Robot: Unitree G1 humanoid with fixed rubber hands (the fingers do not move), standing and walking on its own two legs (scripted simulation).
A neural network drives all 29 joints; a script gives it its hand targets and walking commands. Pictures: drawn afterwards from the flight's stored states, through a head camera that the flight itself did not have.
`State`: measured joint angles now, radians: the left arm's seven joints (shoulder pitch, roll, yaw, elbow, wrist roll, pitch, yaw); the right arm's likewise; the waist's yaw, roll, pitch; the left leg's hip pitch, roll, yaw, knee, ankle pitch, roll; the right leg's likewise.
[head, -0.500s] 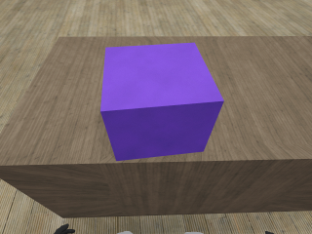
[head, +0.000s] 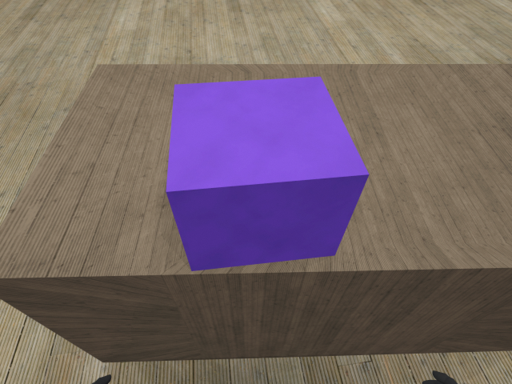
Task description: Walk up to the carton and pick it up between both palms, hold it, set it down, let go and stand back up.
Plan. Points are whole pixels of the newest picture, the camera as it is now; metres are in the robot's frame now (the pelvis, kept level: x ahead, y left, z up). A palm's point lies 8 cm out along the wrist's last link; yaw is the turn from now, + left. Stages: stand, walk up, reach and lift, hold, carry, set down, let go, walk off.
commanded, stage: walk up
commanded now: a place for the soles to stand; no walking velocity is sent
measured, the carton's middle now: (257, 172) +0.48 +0.01 +0.04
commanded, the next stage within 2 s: reach and lift in 1.00 s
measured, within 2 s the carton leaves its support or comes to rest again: neither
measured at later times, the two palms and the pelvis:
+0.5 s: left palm out of the picture +0.13 +0.28 -0.10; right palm out of the picture +0.11 -0.30 -0.09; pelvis +0.03 -0.01 +0.01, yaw +0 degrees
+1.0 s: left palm out of the picture +0.12 +0.28 -0.10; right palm out of the picture +0.10 -0.30 -0.09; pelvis +0.03 +0.00 +0.01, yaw +0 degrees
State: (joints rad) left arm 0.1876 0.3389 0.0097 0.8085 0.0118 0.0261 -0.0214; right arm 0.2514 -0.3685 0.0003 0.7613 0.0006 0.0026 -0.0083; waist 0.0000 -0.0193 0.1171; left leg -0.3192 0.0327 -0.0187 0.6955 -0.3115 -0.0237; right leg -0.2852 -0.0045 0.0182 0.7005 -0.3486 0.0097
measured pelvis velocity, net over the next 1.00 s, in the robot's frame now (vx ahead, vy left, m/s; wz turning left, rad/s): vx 0.03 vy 0.00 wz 0.00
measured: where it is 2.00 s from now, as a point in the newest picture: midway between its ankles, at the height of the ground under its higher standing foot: outside the picture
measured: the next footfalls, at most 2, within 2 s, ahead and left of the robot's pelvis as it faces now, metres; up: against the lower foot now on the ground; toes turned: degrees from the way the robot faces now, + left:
none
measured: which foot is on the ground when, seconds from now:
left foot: down 0.00-1.00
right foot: down 0.00-1.00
